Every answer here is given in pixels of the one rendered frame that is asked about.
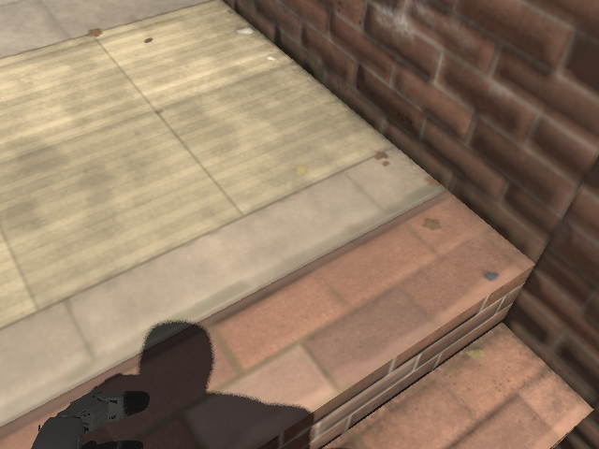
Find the left robot hand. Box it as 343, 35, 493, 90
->
31, 390, 150, 449

